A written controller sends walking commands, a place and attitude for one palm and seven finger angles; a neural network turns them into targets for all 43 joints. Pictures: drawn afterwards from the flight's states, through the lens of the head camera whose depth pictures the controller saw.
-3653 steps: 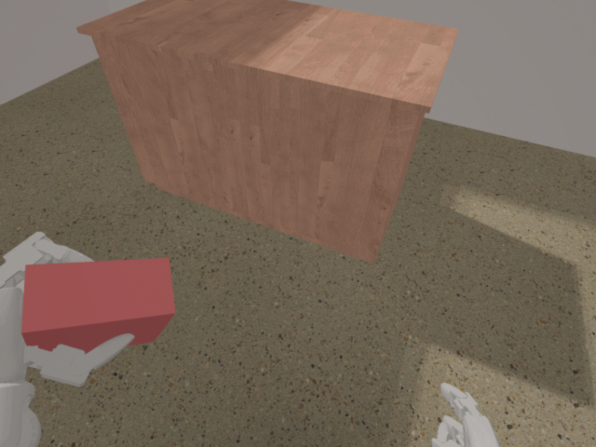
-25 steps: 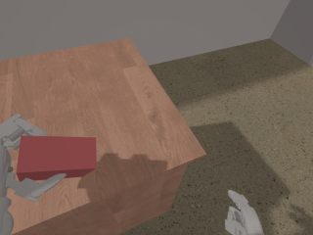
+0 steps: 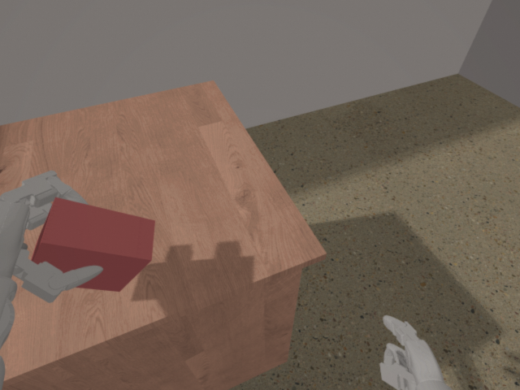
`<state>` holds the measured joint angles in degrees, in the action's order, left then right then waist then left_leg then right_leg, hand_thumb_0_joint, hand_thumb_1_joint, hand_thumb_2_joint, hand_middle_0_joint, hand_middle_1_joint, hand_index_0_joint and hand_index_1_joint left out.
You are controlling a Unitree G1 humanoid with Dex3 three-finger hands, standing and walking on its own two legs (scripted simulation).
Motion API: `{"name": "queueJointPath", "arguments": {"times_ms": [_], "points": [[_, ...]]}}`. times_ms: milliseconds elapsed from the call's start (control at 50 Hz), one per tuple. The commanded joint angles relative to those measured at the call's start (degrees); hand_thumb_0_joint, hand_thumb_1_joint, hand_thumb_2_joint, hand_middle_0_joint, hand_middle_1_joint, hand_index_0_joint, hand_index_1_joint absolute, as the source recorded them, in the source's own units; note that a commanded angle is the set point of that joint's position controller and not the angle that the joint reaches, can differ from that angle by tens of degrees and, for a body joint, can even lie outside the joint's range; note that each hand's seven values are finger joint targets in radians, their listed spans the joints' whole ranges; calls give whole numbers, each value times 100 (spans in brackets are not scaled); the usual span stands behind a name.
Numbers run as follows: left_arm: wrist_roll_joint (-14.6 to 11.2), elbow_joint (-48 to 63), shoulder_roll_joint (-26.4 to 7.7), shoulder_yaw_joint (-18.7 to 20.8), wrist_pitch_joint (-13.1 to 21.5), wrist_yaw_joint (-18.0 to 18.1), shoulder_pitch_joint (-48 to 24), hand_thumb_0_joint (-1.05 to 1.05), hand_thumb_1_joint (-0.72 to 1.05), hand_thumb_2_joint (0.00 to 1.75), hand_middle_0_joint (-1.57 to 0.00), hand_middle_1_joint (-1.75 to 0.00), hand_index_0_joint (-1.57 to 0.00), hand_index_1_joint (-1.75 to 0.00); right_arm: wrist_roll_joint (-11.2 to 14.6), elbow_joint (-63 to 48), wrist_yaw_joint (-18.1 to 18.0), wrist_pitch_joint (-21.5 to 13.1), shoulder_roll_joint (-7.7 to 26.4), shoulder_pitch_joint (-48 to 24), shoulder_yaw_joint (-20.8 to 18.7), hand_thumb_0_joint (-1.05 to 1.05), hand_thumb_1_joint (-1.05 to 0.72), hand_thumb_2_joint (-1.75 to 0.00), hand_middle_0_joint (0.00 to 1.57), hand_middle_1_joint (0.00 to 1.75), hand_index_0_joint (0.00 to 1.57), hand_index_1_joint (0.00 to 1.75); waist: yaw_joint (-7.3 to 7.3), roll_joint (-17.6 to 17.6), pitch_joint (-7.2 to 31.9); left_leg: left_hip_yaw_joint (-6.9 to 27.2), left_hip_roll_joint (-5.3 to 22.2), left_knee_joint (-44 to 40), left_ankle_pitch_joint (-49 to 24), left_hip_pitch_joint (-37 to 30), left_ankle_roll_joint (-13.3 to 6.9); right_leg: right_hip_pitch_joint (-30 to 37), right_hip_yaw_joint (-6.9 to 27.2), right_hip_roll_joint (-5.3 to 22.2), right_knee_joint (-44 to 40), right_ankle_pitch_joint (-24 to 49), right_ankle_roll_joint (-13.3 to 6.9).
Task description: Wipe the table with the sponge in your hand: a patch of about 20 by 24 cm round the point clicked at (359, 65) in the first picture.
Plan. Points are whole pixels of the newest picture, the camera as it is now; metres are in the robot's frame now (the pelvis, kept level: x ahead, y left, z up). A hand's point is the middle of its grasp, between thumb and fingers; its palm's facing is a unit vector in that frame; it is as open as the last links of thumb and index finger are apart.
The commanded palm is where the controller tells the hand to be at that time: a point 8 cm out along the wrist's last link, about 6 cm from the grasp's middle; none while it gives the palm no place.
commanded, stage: turn the palm down, sponge in hand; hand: left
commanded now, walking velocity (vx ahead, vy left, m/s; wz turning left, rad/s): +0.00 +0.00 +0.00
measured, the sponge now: (107, 252) +0.25 +0.23 +0.12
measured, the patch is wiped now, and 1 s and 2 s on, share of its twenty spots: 0.00 0.00 0.00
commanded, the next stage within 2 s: move the sponge above the wiping area in 1.94 s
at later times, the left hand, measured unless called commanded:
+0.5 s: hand (64, 234) +0.24 +0.25 +0.19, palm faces +0.29 -0.51 -0.81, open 9.9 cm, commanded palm +0.18 +0.28 +0.23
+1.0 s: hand (33, 225) +0.24 +0.27 +0.20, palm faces +0.27 -0.26 -0.93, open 9.9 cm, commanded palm +0.18 +0.28 +0.25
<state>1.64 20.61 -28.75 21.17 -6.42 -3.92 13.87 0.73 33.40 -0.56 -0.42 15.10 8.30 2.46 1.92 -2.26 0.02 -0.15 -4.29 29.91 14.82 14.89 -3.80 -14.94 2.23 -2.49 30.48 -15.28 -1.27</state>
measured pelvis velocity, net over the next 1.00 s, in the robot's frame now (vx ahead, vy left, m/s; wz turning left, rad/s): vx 0.00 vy -0.01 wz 0.02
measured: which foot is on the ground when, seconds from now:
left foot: down 0.00-1.00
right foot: down 0.00-1.00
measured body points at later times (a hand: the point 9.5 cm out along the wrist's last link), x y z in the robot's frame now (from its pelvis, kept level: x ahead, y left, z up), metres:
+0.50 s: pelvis +0.00 -0.04 -0.01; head +0.00 -0.07 +0.44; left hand +0.21 +0.27 +0.23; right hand +0.21 -0.26 -0.10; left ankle +0.01 +0.07 -0.73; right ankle +0.01 -0.11 -0.73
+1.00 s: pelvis +0.00 -0.01 +0.00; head +0.00 -0.06 +0.45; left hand +0.22 +0.28 +0.25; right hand +0.25 -0.21 -0.08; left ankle +0.01 +0.07 -0.73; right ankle +0.01 -0.11 -0.73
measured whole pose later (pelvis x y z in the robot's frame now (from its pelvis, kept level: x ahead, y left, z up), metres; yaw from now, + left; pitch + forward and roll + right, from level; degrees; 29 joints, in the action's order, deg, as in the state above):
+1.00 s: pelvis +0.00 -0.01 +0.00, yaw +1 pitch -1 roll +0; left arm 27.6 27.1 -39.3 9.8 -26.6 -4.2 7.1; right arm 4.2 33.4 -6.1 4.1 15.5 2.8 4.0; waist 6.5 -6.5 0.6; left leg 1.2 -3.9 28.8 14.4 12.8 -2.8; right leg -12.6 0.8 -2.8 29.3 -15.3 -2.3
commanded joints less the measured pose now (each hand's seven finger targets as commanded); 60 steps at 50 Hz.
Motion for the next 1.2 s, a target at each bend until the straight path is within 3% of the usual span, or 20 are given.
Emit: {"name": "queueJointPath", "arguments": {"times_ms": [0, 20, 40, 100, 220, 260, 320, 380, 420, 440, 480, 520, 600, 700, 800, 820, 840, 940, 1120, 1180], "points": [[-108, 1609, -1974, 1507, 905, 422, -744, 0, 10, 130, -120, -160, -120, -160, -91, -954, -262, -278, 641, -729, -380, 0, -90, -90, 20, 30, 20, 30, 233, 181, 1229, 164, 429, -214, -1018, -450, 226, -14, -491, -15, -242, 542, -13], [-66, 1485, -2332, 1793, 926, 606, -1072, 0, 10, 130, -120, -160, -120, -160, -21, -909, -287, -265, 657, -802, -341, 0, -90, -90, 20, 30, 20, 30, 272, -130, 1038, 127, 417, -198, -664, -350, 222, -148, -358, -17, -286, 240, -56], [8, 1382, -1944, 1435, 972, 717, -1207, 0, 10, 130, -120, -160, -120, -160, -66, -858, -293, -291, 529, -718, -356, 0, -90, -90, 20, 30, 20, 30, 230, -361, 1001, 131, 385, -170, -694, -268, 251, -95, -381, 64, -303, 271, -74], [273, 763, -2063, 1236, 651, 817, -1244, 0, 10, 130, -120, -160, -120, -160, -18, -713, -381, -276, 646, -584, -404, 0, -90, -90, 20, 30, 20, 30, 144, -618, 845, 73, 354, -26, -373, -54, 224, -193, -205, 196, -338, 64, -58], [662, 773, -1852, 110, -158, 186, -1850, 0, 10, 130, -120, -160, -120, -160, 202, -954, -605, -281, 591, -1033, -249, 0, -90, -90, 20, 30, 20, 30, 56, -260, 614, 7, 325, 209, -65, 20, 150, -256, 362, 435, -716, -825, 27], [745, 900, -2055, 245, -55, 55, -1629, 0, 10, 130, -120, -160, -120, -160, 145, -974, -659, -303, 595, -890, -300, 0, -90, -90, 20, 30, 20, 30, 103, 241, 762, 112, 351, 246, -112, 137, 138, -28, 474, 512, -765, -778, 123], [874, 1013, -2755, 977, 99, 137, -1618, 0, 10, 130, -120, -160, -120, -160, 168, -918, -662, -280, 559, -1000, -294, 0, -90, -90, 20, 30, 20, 30, 307, 199, 784, 87, 343, 341, -314, 198, 170, 141, 704, 561, -756, -552, 124], [865, 918, -2725, 1230, 124, 306, -1186, 0, 10, 130, -120, -160, -120, -160, 97, -895, -587, -227, 512, -733, -369, 0, -90, -90, 20, 30, 20, 30, 384, 133, 1088, 183, 422, 351, -621, 350, 243, 514, 645, 669, -446, 567, 182], [1004, 871, -2923, 1447, -111, 473, -917, 0, 10, 130, -120, -160, -120, -160, 170, -880, -510, -145, 533, -848, -359, 0, -90, -90, 20, 30, 20, 30, 506, -334, 1014, 131, 388, 311, -863, 297, 253, 473, 642, 584, -335, 920, 68], [1002, 1083, -2541, 1080, -213, 485, -954, 0, 10, 130, -120, -160, -120, -160, 145, -964, -477, -94, 514, -782, -358, 0, -90, -90, 20, 30, 20, 30, 432, -368, 1135, 119, 413, 280, -961, 257, 244, 520, 432, 597, -270, 1105, 82], [1070, 1149, -2562, 992, -468, 461, -650, 0, 10, 130, -120, -160, -120, -160, 179, -1032, -486, -47, 584, -764, -365, 0, -90, -90, 20, 30, 20, 30, 420, -170, 1106, 100, 430, 253, -1101, 172, 193, 443, 302, 525, -208, 1302, 108], [1194, 1095, -2497, 847, -705, 406, -581, 0, 10, 130, -120, -160, -120, -160, 265, -1065, -501, -32, 608, -932, -309, 0, -90, -90, 20, 30, 20, 30, 424, -107, 884, 58, 418, 203, -1083, 105, 151, 220, 233, 420, -254, 1029, 69], [1425, 1709, -2486, 483, -801, 203, -766, 0, 10, 130, -120, -160, -120, -160, 253, -1171, -601, -46, 639, -891, -314, 0, -90, -90, 20, 30, 20, 30, 344, 130, 1103, 122, 427, 99, -1190, -158, 83, 181, 75, 373, -250, 1118, 122], [1938, 1977, -2652, 503, -868, 442, -1131, 0, 10, 130, -120, -160, -120, -160, 224, -1113, -670, -44, 602, -971, -295, 0, -90, -90, 20, 30, 20, 30, 398, -167, 1235, 187, 405, -51, -1289, -357, 126, 226, 35, 293, -274, 1018, 44], [2345, 1729, -2685, 314, -1356, 558, -1372, 0, 10, 130, -120, -160, -120, -160, 240, -1024, -640, 52, 604, -1228, -225, 0, -90, -90, 20, 30, 20, 30, 462, -315, 1200, 274, 411, -290, -1313, -384, 199, 429, 43, 268, -365, 923, -33], [2404, 1539, -2666, 340, -1523, 551, -1426, 0, 10, 130, -120, -160, -120, -160, 314, -1002, -612, 37, 577, -1513, -145, 0, -90, -90, 20, 30, 20, 30, 512, -461, 943, 302, 396, -357, -1199, -372, 229, 329, 102, 197, -427, 751, -98], [2453, 1514, -2419, -21, -1621, 468, -1578, 0, 10, 130, -120, -160, -120, -160, 284, -997, -612, 70, 596, -1442, -136, 0, -90, -90, 20, 30, 20, 30, 423, -332, 921, 294, 440, -414, -1185, -327, 224, 366, -13, 244, -477, 791, -61], [2879, 1681, -2371, -451, -1969, 90, -1915, 0, 10, 130, -120, -160, -120, -160, 295, -1027, -605, 132, 585, -1732, -47, 0, -90, -90, 20, 30, 20, 30, 429, -283, 1017, 352, 426, -613, -1288, -530, 207, 492, -36, 199, -587, 820, -84], [3537, 1664, -2745, -217, -2157, 9, -2253, 0, 10, 130, -120, -160, -120, -160, 304, -938, -532, 178, 532, -2278, 41, 0, -90, -90, 20, 30, 20, 30, 660, -381, 1131, 493, 360, -842, -1426, -673, 230, 718, 264, 78, -711, 813, -239], [3677, 1501, -2579, -573, -2295, -53, -2366, 0, 10, 130, -120, -160, -120, -160, 256, -885, -529, 266, 584, -2074, -2, 0, -90, -90, 20, 30, 20, 30, 581, -237, 1185, 476, 382, -897, -1472, -654, 240, 785, 128, 185, -737, 907, -169]]}}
